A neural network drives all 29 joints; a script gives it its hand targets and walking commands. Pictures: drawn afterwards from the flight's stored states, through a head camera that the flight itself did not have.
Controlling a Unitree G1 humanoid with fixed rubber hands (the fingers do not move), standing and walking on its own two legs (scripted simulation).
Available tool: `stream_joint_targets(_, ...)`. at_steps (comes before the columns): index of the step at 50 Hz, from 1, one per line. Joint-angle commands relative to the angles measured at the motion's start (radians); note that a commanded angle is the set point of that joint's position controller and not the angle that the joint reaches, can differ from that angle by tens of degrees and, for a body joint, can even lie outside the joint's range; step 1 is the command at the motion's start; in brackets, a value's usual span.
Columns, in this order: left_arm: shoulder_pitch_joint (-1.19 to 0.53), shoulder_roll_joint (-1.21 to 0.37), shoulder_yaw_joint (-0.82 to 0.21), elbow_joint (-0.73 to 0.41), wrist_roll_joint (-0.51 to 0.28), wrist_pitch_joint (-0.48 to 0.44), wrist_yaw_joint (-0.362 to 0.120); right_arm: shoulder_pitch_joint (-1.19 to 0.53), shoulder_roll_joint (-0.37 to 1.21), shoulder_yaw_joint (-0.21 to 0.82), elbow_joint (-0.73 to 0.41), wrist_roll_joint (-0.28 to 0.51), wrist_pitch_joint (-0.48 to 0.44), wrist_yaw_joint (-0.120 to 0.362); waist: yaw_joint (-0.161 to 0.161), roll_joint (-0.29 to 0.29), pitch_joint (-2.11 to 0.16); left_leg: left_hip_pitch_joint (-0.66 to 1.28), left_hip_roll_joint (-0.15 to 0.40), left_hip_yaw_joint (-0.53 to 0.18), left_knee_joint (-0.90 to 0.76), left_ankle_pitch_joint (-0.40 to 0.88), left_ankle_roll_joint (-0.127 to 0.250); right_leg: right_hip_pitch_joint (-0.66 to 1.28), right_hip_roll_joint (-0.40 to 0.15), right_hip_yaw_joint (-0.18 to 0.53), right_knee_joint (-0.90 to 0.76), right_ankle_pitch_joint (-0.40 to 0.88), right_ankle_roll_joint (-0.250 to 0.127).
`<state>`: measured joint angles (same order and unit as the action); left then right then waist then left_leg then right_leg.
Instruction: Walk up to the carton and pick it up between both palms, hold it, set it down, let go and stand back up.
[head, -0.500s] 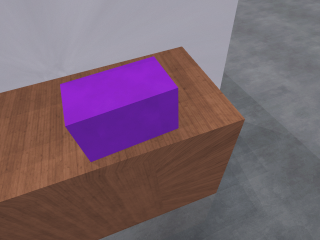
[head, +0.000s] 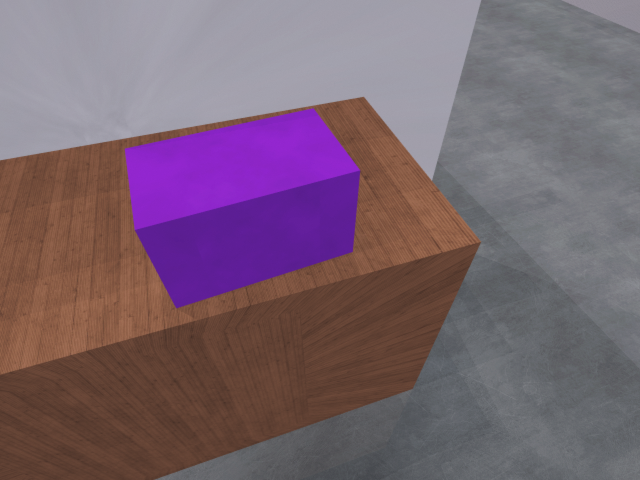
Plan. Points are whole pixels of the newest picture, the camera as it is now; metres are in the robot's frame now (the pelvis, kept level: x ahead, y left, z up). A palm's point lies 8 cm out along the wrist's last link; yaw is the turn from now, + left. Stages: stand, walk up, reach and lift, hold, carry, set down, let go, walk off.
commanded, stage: walk up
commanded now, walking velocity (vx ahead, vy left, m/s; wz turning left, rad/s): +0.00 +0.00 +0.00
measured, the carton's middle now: (247, 204) +0.54 +0.13 +0.03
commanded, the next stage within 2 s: none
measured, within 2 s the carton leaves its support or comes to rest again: neither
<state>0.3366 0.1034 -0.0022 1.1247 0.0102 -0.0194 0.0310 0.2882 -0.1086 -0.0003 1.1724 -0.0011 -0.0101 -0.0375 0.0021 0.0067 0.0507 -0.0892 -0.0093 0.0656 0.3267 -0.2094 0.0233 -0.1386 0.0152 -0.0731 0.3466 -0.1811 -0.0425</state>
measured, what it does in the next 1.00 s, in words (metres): steps to the left: left foot, then right foot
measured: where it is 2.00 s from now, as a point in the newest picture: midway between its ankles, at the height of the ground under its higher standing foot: outside the picture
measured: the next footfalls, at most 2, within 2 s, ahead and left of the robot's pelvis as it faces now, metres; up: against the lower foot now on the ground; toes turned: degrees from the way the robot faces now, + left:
left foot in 0.56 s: +0.13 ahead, +0.25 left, +0.00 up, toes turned +6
right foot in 0.94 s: +0.11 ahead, +0.04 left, +0.00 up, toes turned -5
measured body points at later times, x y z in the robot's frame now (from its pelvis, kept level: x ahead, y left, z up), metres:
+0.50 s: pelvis +0.03 +0.08 +0.00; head +0.04 +0.06 +0.45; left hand -0.08 +0.31 -0.14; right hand +0.05 -0.16 -0.16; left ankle +0.07 +0.25 -0.71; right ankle +0.01 -0.09 -0.75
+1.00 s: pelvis +0.08 +0.15 -0.01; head +0.08 +0.14 +0.44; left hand +0.03 +0.35 -0.16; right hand +0.07 -0.05 -0.18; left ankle +0.09 +0.24 -0.75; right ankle +0.07 +0.04 -0.75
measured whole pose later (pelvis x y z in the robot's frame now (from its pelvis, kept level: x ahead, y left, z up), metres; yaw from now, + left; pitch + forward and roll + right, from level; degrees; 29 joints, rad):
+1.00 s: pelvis +0.08 +0.15 -0.01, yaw +0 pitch -1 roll +1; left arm 0.38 0.08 -0.01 1.15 0.02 -0.01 0.04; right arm 0.31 -0.12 -0.01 1.12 0.00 0.00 -0.03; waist 0.00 0.02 0.01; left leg -0.18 -0.01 0.12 0.42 -0.22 0.04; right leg -0.17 -0.04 -0.08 0.46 -0.26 0.00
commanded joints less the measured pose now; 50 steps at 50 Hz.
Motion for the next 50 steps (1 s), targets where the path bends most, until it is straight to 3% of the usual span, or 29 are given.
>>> stream_joint_targets(1, 0.091, 0.073, 0.013, -0.003, -0.002, -0.01, 0.005, 0.088, -0.058, -0.007, 0.004, -0.003, -0.007, -0.003, 0.001, -0.034, -0.006, -0.024, 0.123, -0.09, -0.06, 0.037, 0.018, -0.005, -0.112, 0.116, -0.073, 0.029, 0.001)
stream_joint_targets(8, 0.105, 0.054, 0.004, 0.015, -0.004, -0.005, 0.008, 0.097, -0.051, -0.001, 0.01, -0.004, -0.009, -0.003, 0.002, -0.022, 0.066, -0.066, 0.122, -0.084, -0.06, 0.04, 0.007, -0.039, -0.116, 0.115, -0.074, 0.03, 0.002)
stream_joint_targets(9, 0.247, 0.199, 0.065, 0.015, 0.017, 0.003, 0.015, 0.089, -0.18, -0.054, -0.006, -0.011, 0.015, 0.01, 0.084, 0.084, -0.002, -0.322, 0.04, 0.028, 0.18, -0.38, -0.018, 0.167, -0.296, 0.354, -0.137, -0.546, -0.065)
stream_joint_targets(10, 0.315, 0.307, 0.1, 0.034, 0.023, 0.021, 0.027, 0.002, -0.149, -0.055, -0.052, -0.031, 0.03, 0.02, 0.122, -0.049, 0.085, -0.51, 0.021, 0.075, 0.444, -0.372, -0.052, 0.129, -0.483, 0.592, -0.274, -0.801, -0.136)
stream_joint_targets(11, 0.293, 0.316, 0.102, 0.044, 0.025, 0.033, 0.039, -0.019, -0.148, -0.068, -0.08, -0.05, 0.04, 0.034, 0.103, -0.053, 0.148, -0.554, 0.076, 0.003, 0.582, -0.301, -0.056, 0.009, -0.561, 0.671, -0.327, -0.818, -0.17)
stream_joint_targets(12, 0.235, 0.286, 0.099, 0.029, 0.026, 0.032, 0.039, -0.01, -0.099, -0.065, -0.086, -0.059, 0.043, 0.043, 0.075, -0.087, 0.187, -0.537, 0.106, -0.031, 0.648, -0.235, -0.057, -0.088, -0.559, 0.623, -0.326, -0.728, -0.175)
stream_joint_targets(16, 0.149, 0.146, 0.073, 0.005, 0.023, -0.003, 0.028, 0.101, -0.048, -0.067, -0.053, -0.043, 0.016, 0.068, -0.007, -0.087, 0.082, -0.485, 0.083, -0.028, 0.688, -0.061, -0.067, -0.015, -0.317, 0.225, -0.25, -0.323, -0.024)
stream_joint_targets(19, 0.168, 0.141, 0.074, 0.026, 0.019, -0.021, 0.02, 0.039, -0.056, -0.064, -0.086, -0.03, 0.015, 0.068, 0.016, -0.189, 0.048, -0.468, 0.077, 0.024, 0.652, 0.0, -0.094, -0.039, -0.276, 0.105, -0.215, -0.22, -0.006)
stream_joint_targets(20, 0.079, 0.138, 0.061, -0.011, 0.026, -0.018, 0.028, -0.003, -0.103, -0.08, -0.127, -0.02, 0.027, 0.049, 0.004, -0.165, 0.129, -0.416, 0.069, 0.006, 0.596, 0.01, -0.103, -0.122, -0.263, 0.036, -0.123, 0.204, -0.017)
stream_joint_targets(21, 0.195, 0.157, 0.074, 0.033, 0.023, -0.029, 0.017, 0.007, -0.088, -0.069, -0.121, -0.018, 0.022, 0.062, 0.032, -0.239, 0.02, -0.373, 0.072, 0.049, 0.544, -0.023, -0.1, -0.106, -0.256, 0.047, -0.182, -0.171, -0.001)
stream_joint_targets(22, 0.197, 0.133, 0.065, 0.039, -0.002, -0.024, 0.014, 0.004, -0.057, -0.053, -0.156, -0.013, 0.011, 0.074, -0.016, -0.402, 0.012, -0.213, 0.064, 0.056, 0.446, -0.044, -0.099, -0.238, -0.163, -0.003, -0.203, -0.358, 0.01)
stream_joint_targets(23, 0.152, 0.176, 0.085, 0.026, 0.008, -0.02, 0.013, 0.003, -0.075, -0.059, -0.163, -0.003, 0.014, 0.076, -0.013, -0.458, 0.039, -0.159, 0.057, 0.083, 0.399, -0.059, -0.109, -0.307, -0.179, 0.03, -0.221, -0.49, -0.013)
stream_joint_targets(24, 0.103, 0.124, 0.059, 0.009, 0.02, -0.012, 0.022, -0.022, -0.073, -0.057, -0.165, 0.001, 0.02, 0.055, -0.009, -0.383, 0.132, -0.19, 0.073, 0.027, 0.293, -0.028, -0.097, -0.234, -0.159, 0.035, -0.136, -0.117, -0.036)
stream_joint_targets(26, 0.121, 0.165, 0.063, 0.015, 0.027, -0.016, 0.014, 0.099, -0.109, -0.065, -0.104, -0.005, -0.008, 0.017, -0.028, -0.236, 0.066, -0.159, 0.029, 0.083, 0.013, 0.208, -0.09, -0.057, -0.157, -0.021, 0.081, 0.241, -0.022)
stream_joint_targets(27, 0.15, 0.163, 0.066, 0.012, 0.027, -0.015, 0.009, 0.186, -0.16, -0.069, -0.072, -0.01, -0.028, 0.008, -0.047, -0.128, -0.002, -0.05, 0.064, 0.051, -0.045, 0.333, -0.094, -0.073, -0.135, -0.041, 0.173, 0.109, 0.015)
stream_joint_targets(28, 0.235, 0.107, 0.054, 0.019, 0.021, -0.01, 0.004, 0.247, -0.189, -0.075, -0.057, -0.023, -0.04, 0.005, -0.03, 0.048, -0.075, 0.116, 0.157, -0.047, -0.028, 0.352, -0.106, -0.17, -0.125, -0.001, 0.251, -0.168, 0.036)
stream_joint_targets(29, 0.314, 0.031, 0.029, 0.024, 0.007, 0.002, 0.001, 0.221, -0.252, -0.076, -0.081, -0.03, -0.039, 0.005, 0.006, 0.276, -0.091, 0.121, 0.375, -0.276, -0.057, 0.371, -0.083, -0.288, -0.079, -0.031, 0.349, -0.465, 0.065)
stream_joint_targets(30, 0.36, 0.003, 0.017, 0.044, 0.001, 0.03, 0.008, 0.161, -0.262, -0.071, -0.105, -0.016, -0.026, 0.008, 0.044, 0.287, -0.074, -0.026, 0.421, -0.301, -0.094, 0.191, -0.03, -0.198, -0.113, 0.035, 0.399, -0.457, 0.061)
stream_joint_targets(31, 0.334, 0.008, 0.019, 0.035, -0.002, 0.045, 0.014, 0.045, -0.248, -0.084, -0.112, -0.004, -0.011, 0.01, 0.057, 0.403, -0.014, -0.155, 0.385, -0.322, -0.162, -0.102, 0.034, -0.208, -0.118, 0.05, 0.416, -0.406, 0.058)
stream_joint_targets(32, 0.279, 0.068, 0.024, 0.024, 0.004, 0.051, 0.012, -0.003, -0.167, -0.057, -0.125, 0.001, -0.009, 0.017, 0.039, 0.369, 0.05, -0.195, 0.314, -0.267, -0.202, -0.181, -0.017, -0.188, -0.127, 0.068, 0.439, -0.354, 0.042)
stream_joint_targets(34, 0.22, 0.092, 0.036, 0.021, 0.007, 0.054, -0.004, 0.02, -0.065, -0.022, -0.124, -0.015, -0.019, 0.011, 0.043, 0.287, 0.037, -0.105, 0.207, -0.118, -0.126, 0.149, -0.046, -0.225, -0.098, 0.048, 0.466, -0.266, 0.037)
stream_joint_targets(35, 0.226, 0.072, 0.035, 0.026, 0.015, 0.051, -0.005, 0.052, -0.054, -0.013, -0.109, -0.01, -0.023, 0.006, 0.048, 0.234, 0.027, -0.093, 0.207, -0.093, -0.081, 0.291, -0.036, -0.223, -0.086, 0.037, 0.482, -0.242, 0.035)
stream_joint_targets(38, 0.236, 0.042, 0.025, 0.032, 0.021, 0.048, 0.0, 0.05, -0.089, -0.017, -0.105, -0.003, -0.026, 0.007, 0.058, 0.156, -0.005, -0.087, 0.211, -0.055, -0.078, 0.236, 0.03, -0.169, -0.088, 0.023, 0.46, -0.202, 0.04)
stream_joint_targets(40, 0.165, 0.035, 0.022, 0.009, 0.014, 0.045, 0.002, 0.077, -0.092, -0.013, -0.1, -0.016, -0.027, 0.003, 0.027, 0.065, 0.015, -0.106, 0.232, -0.084, -0.088, 0.216, 0.071, -0.17, -0.089, 0.022, 0.385, -0.203, 0.049)
stream_joint_targets(43, 0.13, 0.019, 0.013, 0.012, 0.01, 0.037, 0.011, 0.068, -0.126, -0.026, -0.083, -0.014, -0.007, -0.002, 0.011, 0.088, 0.041, -0.154, 0.262, -0.144, -0.101, 0.011, 0.101, -0.126, -0.086, 0.024, 0.234, -0.198, 0.044)
stream_joint_targets(45, 0.156, 0.021, 0.002, 0.018, 0.014, 0.023, 0.014, 0.055, -0.127, -0.026, -0.081, -0.009, 0.004, -0.001, 0.024, 0.071, 0.042, -0.217, 0.247, -0.147, -0.089, -0.077, 0.081, -0.03, -0.108, 0.039, 0.071, -0.025, 0.036)
stream_joint_targets(47, 0.183, 0.043, 0.002, 0.035, 0.021, 0.001, 0.015, 0.058, -0.087, -0.021, -0.083, -0.003, 0.004, 0.004, 0.024, -0.046, 0.048, -0.211, 0.204, -0.13, -0.024, 0.007, 0.045, 0.021, -0.161, 0.114, -0.02, 0.124, 0.024)
stream_joint_targets(48, 0.185, 0.052, -0.003, 0.04, 0.016, -0.005, 0.018, 0.073, -0.065, -0.015, -0.078, 0.004, 0.004, 0.009, 0.0, -0.078, 0.031, -0.215, 0.163, -0.103, -0.003, 0.023, 0.033, 0.026, -0.193, 0.157, -0.038, 0.136, 0.014)
stream_joint_targets(50, 0.114, 0.069, 0.001, 0.035, -0.004, -0.007, 0.01, 0.093, -0.009, 0.002, -0.072, 0.008, 0.006, 0.011, -0.021, -0.249, 0.057, -0.024, 0.107, -0.042, 0.014, 0.052, 0.021, -0.188, -0.187, 0.176, -0.079, -0.013, -0.009)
